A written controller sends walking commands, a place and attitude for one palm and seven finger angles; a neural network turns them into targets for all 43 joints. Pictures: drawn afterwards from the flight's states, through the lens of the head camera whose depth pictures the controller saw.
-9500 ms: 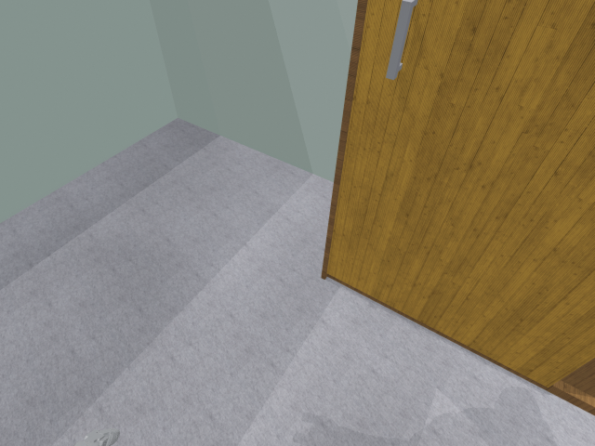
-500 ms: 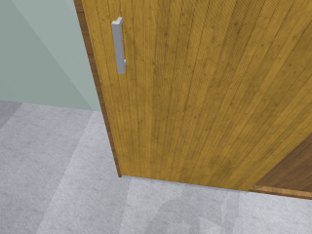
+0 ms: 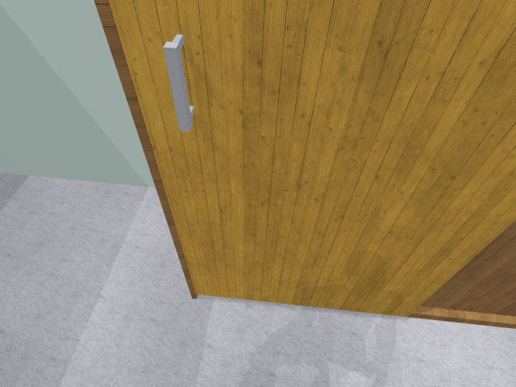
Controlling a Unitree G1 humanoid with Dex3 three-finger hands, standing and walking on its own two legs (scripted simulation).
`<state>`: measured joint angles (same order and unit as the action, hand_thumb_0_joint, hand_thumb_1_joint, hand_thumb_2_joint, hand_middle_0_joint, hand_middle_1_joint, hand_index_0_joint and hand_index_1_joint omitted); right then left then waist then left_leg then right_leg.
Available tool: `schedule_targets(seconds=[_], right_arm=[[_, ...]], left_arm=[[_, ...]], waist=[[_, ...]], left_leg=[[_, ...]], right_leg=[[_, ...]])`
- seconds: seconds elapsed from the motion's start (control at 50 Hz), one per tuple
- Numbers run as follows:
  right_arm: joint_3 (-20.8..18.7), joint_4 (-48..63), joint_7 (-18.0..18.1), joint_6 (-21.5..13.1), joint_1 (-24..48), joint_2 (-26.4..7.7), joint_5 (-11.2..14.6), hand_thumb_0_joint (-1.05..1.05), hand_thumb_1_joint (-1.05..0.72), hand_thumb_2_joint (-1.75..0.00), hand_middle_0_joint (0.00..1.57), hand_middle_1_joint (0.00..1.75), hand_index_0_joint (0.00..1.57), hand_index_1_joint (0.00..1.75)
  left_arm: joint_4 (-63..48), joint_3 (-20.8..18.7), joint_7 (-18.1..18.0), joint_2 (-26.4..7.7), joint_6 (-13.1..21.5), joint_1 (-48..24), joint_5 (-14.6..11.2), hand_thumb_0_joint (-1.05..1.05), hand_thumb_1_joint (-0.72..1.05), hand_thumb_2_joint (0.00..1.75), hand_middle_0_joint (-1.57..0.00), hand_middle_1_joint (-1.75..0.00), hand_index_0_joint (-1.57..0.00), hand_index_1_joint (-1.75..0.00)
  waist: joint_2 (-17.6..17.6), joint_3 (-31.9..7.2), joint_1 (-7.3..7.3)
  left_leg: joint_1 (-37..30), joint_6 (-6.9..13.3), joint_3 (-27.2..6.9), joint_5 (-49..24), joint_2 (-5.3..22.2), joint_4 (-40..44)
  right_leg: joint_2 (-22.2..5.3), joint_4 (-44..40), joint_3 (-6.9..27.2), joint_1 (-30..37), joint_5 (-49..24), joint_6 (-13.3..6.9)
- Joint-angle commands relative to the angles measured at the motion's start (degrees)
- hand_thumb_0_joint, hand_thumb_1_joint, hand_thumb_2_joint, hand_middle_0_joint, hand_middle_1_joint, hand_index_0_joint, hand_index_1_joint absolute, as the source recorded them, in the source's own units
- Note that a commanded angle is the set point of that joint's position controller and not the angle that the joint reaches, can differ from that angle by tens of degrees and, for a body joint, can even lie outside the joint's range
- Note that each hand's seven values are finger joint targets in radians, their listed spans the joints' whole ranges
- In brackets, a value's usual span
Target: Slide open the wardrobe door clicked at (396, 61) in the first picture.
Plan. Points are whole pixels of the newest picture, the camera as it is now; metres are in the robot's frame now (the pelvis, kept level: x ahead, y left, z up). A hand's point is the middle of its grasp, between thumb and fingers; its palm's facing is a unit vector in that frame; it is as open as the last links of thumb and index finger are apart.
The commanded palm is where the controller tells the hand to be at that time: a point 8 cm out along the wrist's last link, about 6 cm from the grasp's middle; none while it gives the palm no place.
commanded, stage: come to a stop and stand still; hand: left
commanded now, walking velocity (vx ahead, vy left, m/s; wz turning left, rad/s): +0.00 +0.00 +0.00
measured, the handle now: (182, 85) +0.52 +0.17 +0.20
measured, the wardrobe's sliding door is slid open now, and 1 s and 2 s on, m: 0.00 0.00 0.00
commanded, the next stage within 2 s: look again from close up in 0.26 s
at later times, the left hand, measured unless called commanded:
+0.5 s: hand out of the picture +0.01 +0.17 -0.18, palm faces +0.00 -0.98 -0.19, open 7.3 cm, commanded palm none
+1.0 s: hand out of the picture +0.01 +0.18 -0.18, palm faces +0.00 -0.98 -0.19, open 7.3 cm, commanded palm none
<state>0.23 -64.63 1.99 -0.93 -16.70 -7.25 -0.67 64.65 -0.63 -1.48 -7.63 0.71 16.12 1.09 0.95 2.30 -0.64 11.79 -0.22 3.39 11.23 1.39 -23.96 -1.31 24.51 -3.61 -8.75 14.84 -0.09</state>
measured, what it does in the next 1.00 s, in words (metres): stands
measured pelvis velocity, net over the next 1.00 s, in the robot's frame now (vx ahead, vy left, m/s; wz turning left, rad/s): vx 0.00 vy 0.01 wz -0.01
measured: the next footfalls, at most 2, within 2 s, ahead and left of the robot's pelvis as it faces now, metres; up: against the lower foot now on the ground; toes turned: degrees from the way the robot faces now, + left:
none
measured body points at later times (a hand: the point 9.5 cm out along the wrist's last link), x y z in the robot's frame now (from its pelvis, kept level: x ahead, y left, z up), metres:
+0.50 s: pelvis +0.01 +0.00 -0.01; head +0.02 -0.01 +0.44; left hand +0.01 +0.22 -0.16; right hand +0.03 -0.23 -0.17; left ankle +0.02 +0.12 -0.74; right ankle -0.02 -0.11 -0.74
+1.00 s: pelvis +0.00 +0.01 +0.00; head +0.02 +0.01 +0.45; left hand +0.01 +0.24 -0.16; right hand +0.01 -0.22 -0.16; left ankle +0.02 +0.12 -0.74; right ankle -0.02 -0.11 -0.74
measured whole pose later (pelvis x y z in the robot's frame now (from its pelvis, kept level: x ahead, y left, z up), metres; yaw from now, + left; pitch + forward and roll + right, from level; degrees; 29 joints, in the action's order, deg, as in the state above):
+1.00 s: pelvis +0.00 +0.01 +0.00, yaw -1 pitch -1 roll +0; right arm 1.1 -62.3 1.1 -0.9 -16.0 -9.2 -0.6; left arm 62.0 0.6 -1.3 -9.8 0.4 15.8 0.9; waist 0.5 2.6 -0.4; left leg 12.1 0.5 4.1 13.4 0.8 -26.9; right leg -2.1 28.0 -2.6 -9.6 17.0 0.4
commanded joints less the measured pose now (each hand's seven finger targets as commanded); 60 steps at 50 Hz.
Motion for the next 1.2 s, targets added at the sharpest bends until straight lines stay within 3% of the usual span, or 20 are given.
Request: schedule_targets(seconds=[0.0,0.32,0.34,0.36,0.38,0.42,0.48,0.56,0.64,0.74,0.8,0.88,1.06,1.08,1.18], right_arm=[[-1.0,1.5,0.1,-0.7,-3.4,-4.8,-0.1,0.00,-0.90,-0.90,0.20,0.30,0.20,0.30],[-1.0,1.2,0.2,-0.6,-2.2,-5.8,-0.1,0.00,-0.90,-0.90,0.20,0.30,0.20,0.30],[-1.1,4.8,-0.5,-1.3,3.3,-7.5,0.6,0.00,-0.90,-0.90,0.20,0.30,0.20,0.30],[-1.0,6.2,-0.9,-0.5,-0.5,-4.8,0.2,0.00,-0.90,-0.90,0.20,0.30,0.20,0.30],[-0.8,6.0,-1.2,-0.5,-0.6,-4.2,-0.5,0.00,-0.90,-0.90,0.20,0.30,0.20,0.30],[-0.9,5.8,-0.9,-0.9,-3.1,-5.8,-0.4,0.00,-0.90,-0.90,0.20,0.30,0.20,0.30],[-0.8,6.5,-0.5,-1.2,-2.7,-6.6,-0.3,0.00,-0.90,-0.90,0.20,0.30,0.20,0.30],[-0.8,7.1,-0.4,-0.9,-1.8,-7.3,-0.2,0.00,-0.90,-0.90,0.20,0.30,0.20,0.30],[-0.6,6.9,-0.6,-0.7,-1.4,-7.8,-0.3,0.00,-0.90,-0.90,0.20,0.30,0.20,0.30],[-0.5,6.4,-0.7,-0.8,-1.1,-8.3,-0.3,0.00,-0.90,-0.90,0.20,0.30,0.20,0.30],[-0.5,5.9,-0.6,-1.0,-1.4,-8.4,-0.2,0.00,-0.90,-0.90,0.20,0.30,0.20,0.30],[-0.6,5.1,-0.6,-1.0,-1.3,-8.0,-0.1,0.00,-0.90,-0.90,0.20,0.30,0.20,0.30],[-0.6,3.6,-0.5,-0.8,-0.8,-7.7,0.0,0.00,-0.90,-0.90,0.20,0.30,0.20,0.30],[-0.6,3.5,-0.4,-0.8,-0.9,-7.4,0.1,0.00,-0.90,-0.90,0.20,0.30,0.20,0.30],[-0.7,3.0,-0.3,-1.0,-1.0,-7.5,0.1,0.00,-0.90,-0.90,0.20,0.30,0.20,0.30]], left_arm=[[-0.9,-0.7,-0.5,-5.0,0.7,4.5,-0.2,0.00,0.90,0.90,-0.20,-0.30,-0.20,-0.30],[-1.0,-0.9,-0.4,-6.3,0.9,3.7,-0.3,0.00,0.90,0.90,-0.20,-0.30,-0.20,-0.30],[0.4,-0.1,-3.0,-6.6,2.2,8.4,0.4,0.00,0.90,0.90,-0.20,-0.30,-0.20,-0.30],[-2.8,-0.4,-2.5,-9.6,2.6,4.5,-0.3,0.00,0.90,0.90,-0.20,-0.30,-0.20,-0.30],[-3.8,-0.8,-1.9,-9.8,3.2,2.2,-0.2,0.00,0.90,0.90,-0.20,-0.30,-0.20,-0.30],[-3.9,0.0,-1.6,-7.3,2.7,2.6,-0.3,0.00,0.90,0.90,-0.20,-0.30,-0.20,-0.30],[-3.9,0.2,-1.3,-6.5,2.0,3.1,-0.2,0.00,0.90,0.90,-0.20,-0.30,-0.20,-0.30],[-4.4,0.3,-1.1,-6.6,1.1,2.8,-0.3,0.00,0.90,0.90,-0.20,-0.30,-0.20,-0.30],[-4.9,0.2,-0.9,-7.2,0.6,2.4,-0.3,0.00,0.90,0.90,-0.20,-0.30,-0.20,-0.30],[-5.2,0.1,-0.6,-8.0,0.5,2.4,-0.4,0.00,0.90,0.90,-0.20,-0.30,-0.20,-0.30],[-5.2,0.1,-0.6,-8.3,0.6,2.4,-0.4,0.00,0.90,0.90,-0.20,-0.30,-0.20,-0.30],[-4.9,0.1,-0.5,-8.4,0.6,2.3,-0.3,0.00,0.90,0.90,-0.20,-0.30,-0.20,-0.30],[-3.5,0.2,-0.4,-7.9,0.5,2.9,-0.4,0.00,0.90,0.90,-0.20,-0.30,-0.20,-0.30],[-3.4,0.2,-0.5,-8.1,0.6,3.0,-0.3,0.00,0.90,0.90,-0.20,-0.30,-0.20,-0.30],[-3.0,0.1,-0.5,-8.0,0.7,3.3,-0.2,0.00,0.90,0.90,-0.20,-0.30,-0.20,-0.30]], waist=[[-0.6,1.3,-0.03],[-1.1,1.5,-0.04],[-1.2,0.4,-1.42],[-2.3,-2.7,2.41],[-6.4,-3.4,2.11],[-3.3,-3.8,2.20],[-2.1,-2.4,1.37],[0.7,2.1,0.91],[-0.2,4.8,0.58],[-1.3,3.0,0.33],[-1.3,0.6,0.16],[-0.4,0.6,0.23],[-2.0,1.6,0.19],[-0.9,1.8,0.21],[-1.9,0.2,0.21]], left_leg=[[-1.2,0.5,-4.6,-7.4,5.4,4.1],[-2.4,0.1,-4.1,-8.0,5.6,4.0],[0.0,-0.5,-2.3,-11.5,5.0,-9.5],[1.1,0.2,-2.9,3.7,2.9,-7.3],[-0.1,0.4,-2.8,1.8,2.3,-5.0],[-0.2,1.2,-4.4,-5.0,4.1,-3.4],[0.4,2.0,-5.0,-9.8,5.0,-2.3],[2.2,2.3,-5.5,-5.2,4.5,0.0],[3.7,2.4,-5.9,-0.1,4.2,2.6],[2.6,2.4,-5.7,0.0,4.1,3.3],[1.3,2.5,-5.4,-3.7,4.3,2.7],[0.5,2.4,-5.0,-4.3,4.4,2.5],[0.1,2.1,-4.8,-3.3,4.4,3.2],[-0.1,2.1,-4.7,-4.0,4.5,2.8],[-1.1,2.1,-4.6,-6.0,4.7,2.8]], right_leg=[[-5.6,-5.5,4.3,-2.1,-7.0,-0.5],[-5.8,-6.4,4.4,-1.4,-8.5,-0.7],[-8.6,-4.8,9.7,-2.1,-34.0,-0.3],[-10.9,-4.2,10.3,-1.2,-24.5,-2.7],[-10.6,-2.1,9.1,-0.7,-27.7,-3.8],[-6.0,0.2,5.9,-1.9,-15.4,-3.3],[-4.5,1.2,4.9,-1.8,-11.7,-2.7],[-4.1,0.2,5.1,-4.0,-5.1,-2.2],[-3.7,-1.0,5.4,-5.4,0.6,-2.1],[-4.0,-1.4,5.3,-4.4,0.2,-1.9],[-4.3,-1.1,5.1,-2.5,-3.3,-1.7],[-4.5,-1.8,5.1,-2.4,-4.5,-1.7],[-4.8,-2.9,5.4,-3.3,-3.6,-1.6],[-4.6,-3.1,5.5,-3.1,-4.8,-1.7],[-4.6,-2.8,5.5,-2.0,-6.7,-1.6]])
